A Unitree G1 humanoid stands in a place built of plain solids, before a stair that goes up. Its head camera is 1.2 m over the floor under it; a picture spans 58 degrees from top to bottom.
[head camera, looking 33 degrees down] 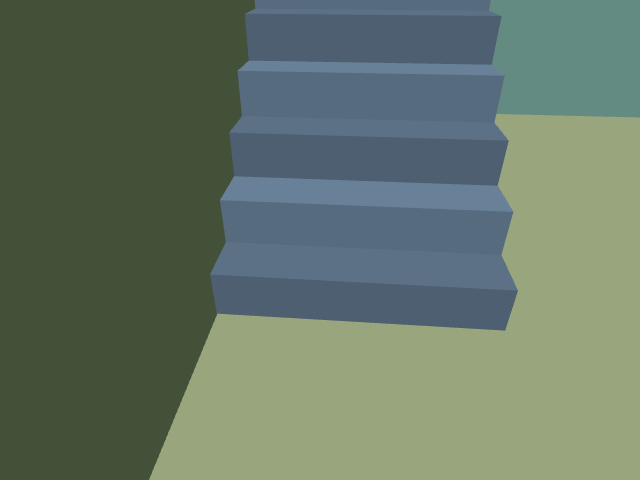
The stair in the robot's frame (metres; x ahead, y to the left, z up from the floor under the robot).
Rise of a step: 0.20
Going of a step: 0.22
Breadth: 1.13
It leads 5 degrees to the right of straight ahead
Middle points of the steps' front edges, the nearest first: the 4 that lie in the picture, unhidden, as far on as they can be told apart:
1.25 -0.15 0.20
1.48 -0.17 0.40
1.70 -0.19 0.60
1.93 -0.20 0.80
